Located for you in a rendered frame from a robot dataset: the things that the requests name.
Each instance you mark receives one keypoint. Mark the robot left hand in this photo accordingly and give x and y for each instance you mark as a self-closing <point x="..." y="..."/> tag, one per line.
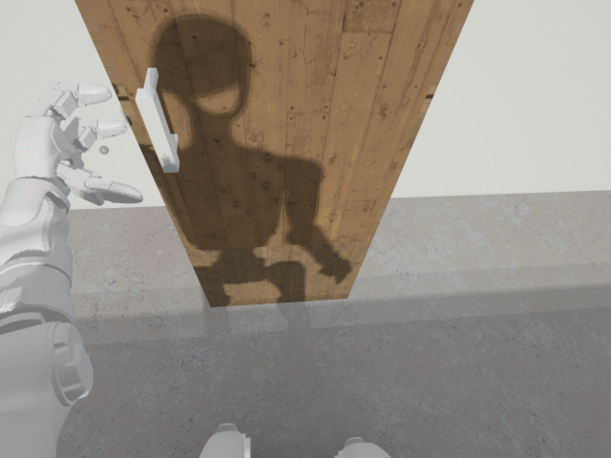
<point x="41" y="146"/>

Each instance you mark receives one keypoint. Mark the left robot forearm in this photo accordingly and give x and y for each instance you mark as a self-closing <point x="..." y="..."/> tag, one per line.
<point x="36" y="262"/>

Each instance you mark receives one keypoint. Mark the left robot thigh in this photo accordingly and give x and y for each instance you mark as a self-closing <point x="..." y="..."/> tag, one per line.
<point x="227" y="444"/>

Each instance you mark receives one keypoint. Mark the robot right shin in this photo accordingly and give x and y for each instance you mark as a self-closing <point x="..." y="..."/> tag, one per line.
<point x="354" y="441"/>

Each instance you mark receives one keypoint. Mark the handle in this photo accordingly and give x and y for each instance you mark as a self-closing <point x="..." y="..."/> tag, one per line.
<point x="165" y="144"/>

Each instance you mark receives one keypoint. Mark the cupboard door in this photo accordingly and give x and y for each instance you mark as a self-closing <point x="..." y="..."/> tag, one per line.
<point x="292" y="115"/>

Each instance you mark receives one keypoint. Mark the left robot upper arm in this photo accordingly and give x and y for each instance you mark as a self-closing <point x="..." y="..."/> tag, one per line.
<point x="44" y="369"/>

